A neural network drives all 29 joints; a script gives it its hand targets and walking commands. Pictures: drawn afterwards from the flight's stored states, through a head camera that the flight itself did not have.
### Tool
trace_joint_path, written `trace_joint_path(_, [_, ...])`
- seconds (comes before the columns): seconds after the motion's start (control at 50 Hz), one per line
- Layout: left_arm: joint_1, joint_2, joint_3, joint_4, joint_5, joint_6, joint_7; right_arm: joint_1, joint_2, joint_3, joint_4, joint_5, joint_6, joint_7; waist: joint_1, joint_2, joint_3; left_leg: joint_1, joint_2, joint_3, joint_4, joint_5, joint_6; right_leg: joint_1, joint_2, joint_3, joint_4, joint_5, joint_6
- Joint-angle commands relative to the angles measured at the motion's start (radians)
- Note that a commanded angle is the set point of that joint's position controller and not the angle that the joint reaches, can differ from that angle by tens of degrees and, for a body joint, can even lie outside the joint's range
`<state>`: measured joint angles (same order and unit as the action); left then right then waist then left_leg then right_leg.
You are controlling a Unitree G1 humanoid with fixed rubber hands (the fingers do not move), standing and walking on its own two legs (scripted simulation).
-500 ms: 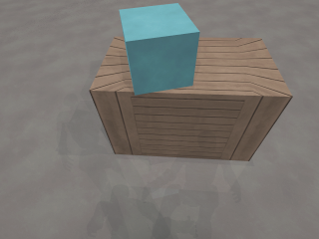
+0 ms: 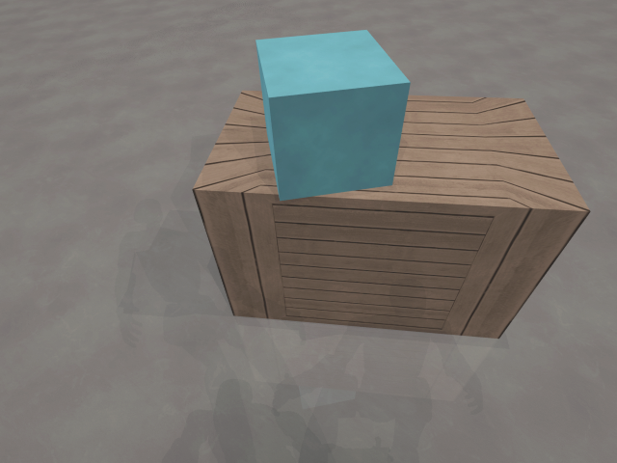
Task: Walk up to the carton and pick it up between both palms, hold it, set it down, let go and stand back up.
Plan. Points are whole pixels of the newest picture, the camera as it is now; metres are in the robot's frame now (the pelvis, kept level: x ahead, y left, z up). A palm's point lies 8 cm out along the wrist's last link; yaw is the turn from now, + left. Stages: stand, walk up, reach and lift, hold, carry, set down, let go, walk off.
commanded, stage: walk up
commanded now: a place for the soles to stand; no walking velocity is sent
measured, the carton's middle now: (324, 113) +0.91 +0.03 -0.01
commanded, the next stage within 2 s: none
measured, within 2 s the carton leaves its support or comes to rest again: neither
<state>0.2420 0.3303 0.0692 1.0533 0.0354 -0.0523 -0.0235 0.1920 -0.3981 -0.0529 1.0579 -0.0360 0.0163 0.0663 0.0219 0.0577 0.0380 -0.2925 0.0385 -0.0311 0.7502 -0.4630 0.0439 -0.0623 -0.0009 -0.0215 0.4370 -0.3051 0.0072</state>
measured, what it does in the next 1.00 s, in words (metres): walks ahead: left foot, then right foot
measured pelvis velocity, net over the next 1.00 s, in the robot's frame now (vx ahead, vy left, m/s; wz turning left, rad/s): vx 0.29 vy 0.10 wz -0.06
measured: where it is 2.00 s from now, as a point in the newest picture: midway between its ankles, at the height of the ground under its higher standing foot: (301, 395)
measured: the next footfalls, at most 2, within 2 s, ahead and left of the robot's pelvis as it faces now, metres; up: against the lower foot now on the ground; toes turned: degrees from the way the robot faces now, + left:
left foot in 0.06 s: +0.12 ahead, +0.14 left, +0.00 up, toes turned +2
right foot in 0.48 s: +0.26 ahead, -0.09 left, +0.00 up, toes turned -8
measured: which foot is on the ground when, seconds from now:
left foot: up 0.00-0.04, down 0.06-0.54, up 0.56-0.84, down 0.86-1.00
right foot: down 0.00-0.08, up 0.10-0.46, down 0.48-0.88, up 0.90-1.00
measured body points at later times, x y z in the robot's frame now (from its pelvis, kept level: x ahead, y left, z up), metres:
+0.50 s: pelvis +0.14 +0.04 -0.02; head +0.14 +0.01 +0.43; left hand +0.22 +0.36 -0.11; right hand +0.13 -0.27 -0.16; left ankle +0.08 +0.14 -0.73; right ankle +0.22 -0.08 -0.74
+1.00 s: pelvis +0.29 +0.10 -0.03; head +0.29 +0.12 +0.41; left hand +0.35 +0.43 -0.16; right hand +0.36 -0.23 -0.13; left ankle +0.37 +0.21 -0.73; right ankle +0.26 -0.04 -0.69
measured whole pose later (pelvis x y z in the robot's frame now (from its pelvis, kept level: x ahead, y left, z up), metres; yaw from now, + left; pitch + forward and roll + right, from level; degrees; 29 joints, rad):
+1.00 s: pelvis +0.29 +0.10 -0.03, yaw -4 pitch -5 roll +0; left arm 0.33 0.42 0.05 0.93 0.01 -0.03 -0.01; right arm 0.25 -0.40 -0.06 0.88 -0.02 -0.05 0.08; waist -0.01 -0.04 0.07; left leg -0.40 0.05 0.09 0.83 -0.34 0.03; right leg -0.39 -0.05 0.02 1.16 -0.53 -0.06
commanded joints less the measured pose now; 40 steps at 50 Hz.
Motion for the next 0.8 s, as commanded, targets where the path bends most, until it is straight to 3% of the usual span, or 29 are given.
trace_joint_path(0.0, [-0.228, 0.314, 0.055, -0.162, -0.008, -0.031, 0.005, 0.153, -0.140, -0.073, -0.083, 0.011, -0.067, 0.004, -0.154, -0.208, 0.087, 0.190, 0.028, 0.053, -0.224, 0.186, -0.004, -0.325, -0.231, 0.117, -0.036, -0.003, -0.160])
trace_joint_path(0.02, [-0.226, 0.267, 0.039, -0.154, -0.001, -0.021, 0.004, 0.274, -0.214, -0.111, -0.021, 0.014, -0.064, 0.000, -0.211, -0.043, 0.044, 0.408, -0.027, 0.051, -0.264, 0.260, -0.040, -0.464, -0.101, 0.008, 0.248, -0.064, -0.121])
trace_joint_path(0.04, [-0.161, 0.178, 0.019, -0.179, -0.008, -0.012, 0.005, 0.338, -0.292, -0.120, -0.020, 0.006, -0.063, -0.016, -0.230, 0.304, 0.014, 0.433, 0.126, -0.238, -0.477, 0.011, -0.064, -0.611, 0.086, -0.025, 0.576, -0.301, -0.074])
trace_joint_path(0.06, [-0.083, 0.189, 0.026, -0.186, -0.005, 0.006, 0.011, 0.232, -0.345, -0.122, -0.079, -0.002, -0.066, -0.018, -0.145, 0.247, 0.044, 0.217, 0.307, -0.655, -0.689, -0.422, -0.001, -0.579, 0.109, 0.152, 0.745, -0.294, -0.062])
trace_joint_path(0.08, [0.047, 0.285, 0.054, -0.129, -0.009, 0.018, 0.012, 0.005, -0.384, -0.127, -0.145, 0.010, -0.063, -0.018, -0.048, 0.150, 0.061, 0.075, 0.348, -0.639, -0.682, -0.559, 0.081, -0.494, 0.027, 0.157, 0.729, -0.261, -0.081])
trace_joint_path(0.1, [0.056, 0.333, 0.065, -0.130, -0.014, 0.019, 0.004, -0.044, -0.349, -0.116, -0.182, 0.017, -0.063, -0.014, -0.024, 0.124, 0.072, 0.019, 0.336, -0.550, -0.643, -0.532, 0.145, -0.459, -0.010, 0.117, 0.697, -0.249, -0.093])
trace_joint_path(0.12, [0.046, 0.321, 0.061, -0.119, -0.028, 0.014, 0.005, -0.043, -0.324, -0.109, -0.189, 0.017, -0.065, -0.015, -0.018, 0.175, 0.082, 0.010, 0.292, -0.452, -0.588, -0.378, 0.170, -0.452, -0.046, 0.104, 0.681, -0.192, -0.079])
trace_joint_path(0.14, [0.088, 0.311, 0.061, -0.103, -0.027, 0.009, 0.007, -0.057, -0.279, -0.105, -0.217, 0.013, -0.067, -0.017, -0.021, 0.127, 0.064, 0.076, 0.303, -0.421, -0.578, -0.307, 0.203, -0.469, -0.067, 0.100, 0.670, -0.161, -0.054])
trace_joint_path(0.16, [0.083, 0.327, 0.054, -0.084, -0.025, 0.007, 0.001, 0.000, -0.256, -0.102, -0.197, 0.020, -0.075, -0.022, -0.037, 0.059, 0.064, 0.119, 0.246, -0.355, -0.561, -0.172, 0.176, -0.460, -0.063, 0.116, 0.646, -0.107, -0.036])
trace_joint_path(0.18, [0.060, 0.297, 0.055, -0.109, -0.025, 0.009, -0.001, 0.037, -0.277, -0.102, -0.193, 0.015, -0.077, -0.023, -0.054, 0.097, 0.038, 0.178, 0.221, -0.293, -0.531, -0.123, 0.165, -0.467, -0.045, 0.102, 0.590, -0.120, -0.030])
trace_joint_path(0.2, [0.033, 0.292, 0.045, -0.130, -0.021, 0.006, -0.004, 0.114, -0.268, -0.095, -0.164, 0.022, -0.076, -0.028, -0.074, 0.064, 0.044, 0.199, 0.239, -0.318, -0.522, -0.063, 0.177, -0.486, -0.054, 0.111, 0.555, -0.133, -0.028])
trace_joint_path(0.22, [0.034, 0.278, 0.041, -0.136, -0.020, 0.003, -0.009, 0.130, -0.270, -0.095, -0.177, 0.023, -0.078, -0.029, -0.067, 0.116, 0.085, 0.201, 0.232, -0.301, -0.534, -0.081, 0.193, -0.502, -0.063, 0.102, 0.499, -0.125, -0.024])
trace_joint_path(0.26, [-0.017, 0.296, 0.046, -0.167, -0.010, -0.002, -0.012, 0.057, -0.287, -0.090, -0.213, 0.020, -0.082, -0.032, -0.054, 0.086, 0.174, 0.077, 0.317, -0.325, -0.580, -0.105, 0.204, -0.501, -0.092, 0.088, 0.447, -0.101, -0.048])
trace_joint_path(0.3, [0.001, 0.279, 0.040, -0.173, -0.015, -0.013, -0.015, 0.083, -0.284, -0.082, -0.200, 0.013, -0.090, -0.037, -0.048, 0.034, 0.158, 0.098, 0.328, -0.293, -0.555, -0.011, 0.228, -0.469, -0.113, 0.071, 0.352, -0.050, -0.046])
trace_joint_path(0.34, [0.031, 0.284, 0.047, -0.160, -0.033, -0.016, -0.023, 0.037, -0.292, -0.093, -0.228, 0.020, -0.090, -0.024, -0.022, 0.066, 0.133, 0.042, 0.282, -0.219, -0.542, -0.051, 0.203, -0.349, -0.104, 0.024, 0.298, -0.001, -0.047])
trace_joint_path(0.42, [0.122, 0.310, 0.084, -0.148, -0.019, -0.042, -0.009, 0.084, -0.227, -0.053, -0.229, 0.031, -0.080, -0.018, 0.033, -0.126, 0.015, -0.071, 0.156, -0.050, -0.267, 0.212, 0.121, 0.011, -0.023, -0.049, 0.111, 0.108, -0.075])
trace_joint_path(0.44, [0.183, 0.315, 0.095, -0.150, -0.016, -0.046, 0.001, 0.091, -0.204, -0.047, -0.248, 0.028, -0.084, -0.018, 0.074, -0.179, -0.017, -0.153, 0.100, 0.003, -0.090, 0.319, 0.081, 0.109, -0.041, 0.044, 0.065, -0.017, -0.114])
trace_joint_path(0.46, [0.258, 0.394, 0.116, -0.144, -0.012, -0.049, 0.007, 0.096, -0.153, -0.030, -0.279, 0.031, -0.088, -0.013, 0.105, -0.343, -0.024, -0.312, -0.034, 0.106, 0.224, 0.188, 0.014, 0.173, -0.250, 0.390, -0.091, -0.159, -0.187])
trace_joint_path(0.48, [0.226, 0.419, 0.125, -0.167, -0.024, -0.048, 0.013, 0.071, -0.201, -0.037, -0.272, 0.011, -0.071, -0.018, 0.082, -0.278, -0.014, -0.398, -0.061, 0.015, 0.321, -0.052, 0.003, 0.126, -0.401, 0.696, -0.232, -0.376, -0.274])
trace_joint_path(0.5, [0.203, 0.447, 0.116, -0.163, -0.039, -0.046, 0.012, 0.089, -0.255, -0.051, -0.239, 0.007, -0.062, -0.024, 0.058, -0.246, 0.039, -0.387, -0.014, -0.021, 0.402, -0.098, -0.006, 0.052, -0.445, 0.721, -0.206, -0.379, -0.320])
trace_joint_path(0.52, [0.209, 0.416, 0.104, -0.180, -0.038, -0.045, 0.018, 0.062, -0.262, -0.044, -0.232, 0.016, -0.066, -0.030, 0.053, -0.180, 0.069, -0.416, -0.001, -0.073, 0.402, -0.071, 0.003, 0.039, -0.434, 0.693, -0.155, -0.212, -0.331])
trace_joint_path(0.54, [0.191, 0.382, 0.103, -0.196, -0.045, -0.052, 0.024, 0.076, -0.236, -0.044, -0.232, 0.021, -0.071, -0.027, 0.064, -0.154, 0.066, -0.412, 0.027, -0.056, 0.386, -0.028, -0.001, 0.021, -0.408, 0.533, -0.135, -0.007, -0.306])
trace_joint_path(0.56, [0.166, 0.342, 0.083, -0.218, -0.049, -0.056, 0.028, 0.110, -0.211, -0.048, -0.220, 0.025, -0.075, -0.030, 0.027, -0.158, 0.060, -0.372, 0.043, -0.067, 0.372, 0.006, -0.009, 0.005, -0.351, 0.414, -0.093, 0.222, -0.287])
trace_joint_path(0.6, [0.169, 0.352, 0.081, -0.224, -0.051, -0.063, 0.032, 0.102, -0.216, -0.050, -0.217, 0.027, -0.062, -0.020, 0.022, -0.098, -0.016, -0.291, 0.026, -0.064, 0.367, 0.079, -0.013, -0.025, -0.318, 0.314, -0.057, 0.442, -0.262])
trace_joint_path(0.62, [0.159, 0.372, 0.082, -0.237, -0.046, -0.062, 0.030, 0.084, -0.194, -0.046, -0.249, 0.027, -0.061, -0.020, 0.017, -0.178, -0.032, -0.295, 0.033, -0.050, 0.368, 0.037, -0.019, -0.030, -0.336, 0.286, -0.060, 0.455, -0.278])
trace_joint_path(0.68, [0.057, 0.390, 0.088, -0.287, -0.024, -0.059, 0.029, 0.061, -0.185, -0.051, -0.250, 0.029, -0.058, -0.001, -0.012, -0.266, -0.009, -0.224, 0.067, 0.000, 0.138, 0.051, -0.033, -0.156, -0.295, 0.162, -0.079, 0.190, -0.253])
trace_joint_path(0.74, [0.003, 0.399, 0.079, -0.293, -0.020, -0.063, 0.024, 0.072, -0.201, -0.071, -0.242, 0.029, -0.064, 0.016, -0.031, -0.263, 0.003, -0.072, 0.038, 0.058, -0.029, 0.144, -0.031, -0.302, -0.253, 0.113, -0.065, -0.069, -0.230])
trace_joint_path(0.76, [-0.034, 0.401, 0.079, -0.299, -0.022, -0.060, 0.019, 0.125, -0.205, -0.085, -0.237, 0.033, -0.065, 0.015, -0.068, -0.250, 0.018, 0.050, 0.027, 0.094, -0.052, 0.205, -0.025, -0.401, -0.251, 0.103, -0.041, -0.183, -0.207])
trace_joint_path(0.78, [-0.030, 0.385, 0.068, -0.280, -0.020, -0.059, 0.018, 0.132, -0.200, -0.085, -0.223, 0.025, -0.065, 0.017, -0.074, -0.185, 0.020, 0.150, 0.001, 0.150, -0.096, 0.259, -0.029, -0.513, -0.211, 0.059, 0.025, -0.284, -0.190])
